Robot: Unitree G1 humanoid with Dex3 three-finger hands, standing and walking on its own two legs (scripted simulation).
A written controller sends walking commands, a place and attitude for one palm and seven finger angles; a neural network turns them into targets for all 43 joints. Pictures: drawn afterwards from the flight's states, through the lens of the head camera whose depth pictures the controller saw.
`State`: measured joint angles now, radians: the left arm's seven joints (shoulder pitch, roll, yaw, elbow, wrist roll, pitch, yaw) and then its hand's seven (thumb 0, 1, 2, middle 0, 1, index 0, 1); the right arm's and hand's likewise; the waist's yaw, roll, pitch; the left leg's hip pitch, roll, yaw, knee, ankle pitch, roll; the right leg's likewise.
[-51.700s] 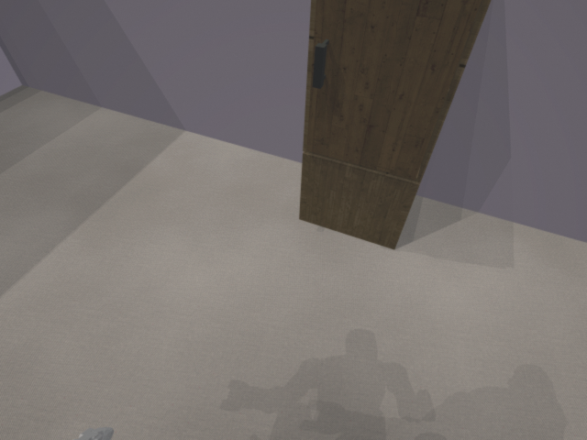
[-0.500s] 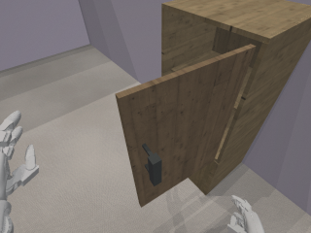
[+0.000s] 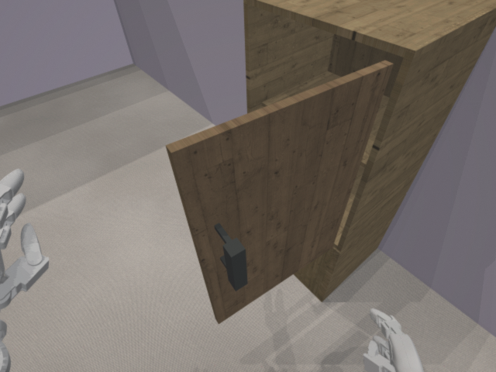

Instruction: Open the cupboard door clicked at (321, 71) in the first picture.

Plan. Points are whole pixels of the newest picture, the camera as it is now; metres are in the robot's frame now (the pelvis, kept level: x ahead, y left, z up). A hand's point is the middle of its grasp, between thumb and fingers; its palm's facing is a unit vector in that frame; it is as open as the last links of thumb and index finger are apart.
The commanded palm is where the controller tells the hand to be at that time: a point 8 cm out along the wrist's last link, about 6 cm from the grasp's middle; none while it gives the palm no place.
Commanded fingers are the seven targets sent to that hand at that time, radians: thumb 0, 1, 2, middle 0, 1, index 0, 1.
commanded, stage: step back with the hand held close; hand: left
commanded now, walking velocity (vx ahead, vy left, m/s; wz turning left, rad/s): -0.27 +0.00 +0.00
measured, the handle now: (229, 256) +0.31 +0.08 +0.00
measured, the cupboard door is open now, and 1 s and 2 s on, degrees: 84 84 84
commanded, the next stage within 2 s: stop stepping back and stand still in 0.96 s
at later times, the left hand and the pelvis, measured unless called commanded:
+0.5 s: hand out of the picture +0.12 +0.30 +0.15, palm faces +0.39 -0.78 -0.50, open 7.4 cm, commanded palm +0.06 +0.34 +0.17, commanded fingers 0.00 0.90 0.90 -0.20 -0.30 -0.20 -0.30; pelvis -0.08 +0.04 -0.01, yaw -1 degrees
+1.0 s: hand out of the picture +0.04 +0.32 +0.16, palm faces +0.42 -0.80 -0.43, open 7.4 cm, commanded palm -0.02 +0.35 +0.17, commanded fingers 0.00 0.90 0.90 -0.20 -0.30 -0.20 -0.30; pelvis -0.17 +0.05 +0.00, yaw -1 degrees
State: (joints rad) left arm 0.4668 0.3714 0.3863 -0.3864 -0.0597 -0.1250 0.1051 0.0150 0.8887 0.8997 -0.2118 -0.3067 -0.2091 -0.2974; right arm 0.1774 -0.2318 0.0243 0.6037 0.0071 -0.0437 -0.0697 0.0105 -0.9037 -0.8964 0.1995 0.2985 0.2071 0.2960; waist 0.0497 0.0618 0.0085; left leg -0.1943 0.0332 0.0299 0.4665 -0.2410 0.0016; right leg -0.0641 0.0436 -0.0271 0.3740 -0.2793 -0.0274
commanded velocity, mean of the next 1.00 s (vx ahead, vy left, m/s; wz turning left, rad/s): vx -0.32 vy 0.00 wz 0.00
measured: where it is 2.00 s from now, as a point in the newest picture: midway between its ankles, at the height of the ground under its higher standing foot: outside the picture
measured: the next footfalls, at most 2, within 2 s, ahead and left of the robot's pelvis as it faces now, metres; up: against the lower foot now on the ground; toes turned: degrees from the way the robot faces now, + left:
right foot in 1.20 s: -0.28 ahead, -0.05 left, +0.00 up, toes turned -7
left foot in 1.38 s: -0.15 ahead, +0.13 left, +0.00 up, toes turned -3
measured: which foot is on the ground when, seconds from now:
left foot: down 0.00-1.00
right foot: down 0.00-0.82, up 0.84-1.00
